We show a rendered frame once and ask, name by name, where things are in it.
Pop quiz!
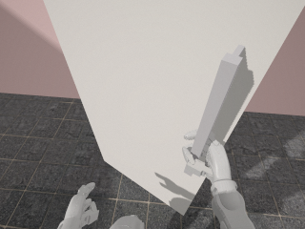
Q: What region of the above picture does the robot left thigh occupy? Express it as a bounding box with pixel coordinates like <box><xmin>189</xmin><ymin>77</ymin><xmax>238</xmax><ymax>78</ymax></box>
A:
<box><xmin>110</xmin><ymin>216</ymin><xmax>145</xmax><ymax>229</ymax></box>

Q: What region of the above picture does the right robot hand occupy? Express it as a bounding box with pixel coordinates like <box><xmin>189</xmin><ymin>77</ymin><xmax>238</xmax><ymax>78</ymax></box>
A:
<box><xmin>182</xmin><ymin>129</ymin><xmax>232</xmax><ymax>184</ymax></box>

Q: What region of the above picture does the left robot hand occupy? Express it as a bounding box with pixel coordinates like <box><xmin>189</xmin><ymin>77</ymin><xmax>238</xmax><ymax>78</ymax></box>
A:
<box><xmin>64</xmin><ymin>182</ymin><xmax>99</xmax><ymax>227</ymax></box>

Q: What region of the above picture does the left robot forearm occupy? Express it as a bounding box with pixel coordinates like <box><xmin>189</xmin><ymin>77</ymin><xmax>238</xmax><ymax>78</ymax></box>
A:
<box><xmin>57</xmin><ymin>218</ymin><xmax>82</xmax><ymax>229</ymax></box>

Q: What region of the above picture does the fridge door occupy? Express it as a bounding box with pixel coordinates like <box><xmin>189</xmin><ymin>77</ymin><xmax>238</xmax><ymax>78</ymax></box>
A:
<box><xmin>43</xmin><ymin>0</ymin><xmax>305</xmax><ymax>216</ymax></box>

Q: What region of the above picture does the handle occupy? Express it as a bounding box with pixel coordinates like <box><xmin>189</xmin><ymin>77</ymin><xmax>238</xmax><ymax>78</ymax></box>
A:
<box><xmin>184</xmin><ymin>45</ymin><xmax>245</xmax><ymax>177</ymax></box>

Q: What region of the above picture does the right robot forearm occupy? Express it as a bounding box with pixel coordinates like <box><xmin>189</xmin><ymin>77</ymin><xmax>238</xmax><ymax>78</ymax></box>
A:
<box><xmin>211</xmin><ymin>179</ymin><xmax>255</xmax><ymax>229</ymax></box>

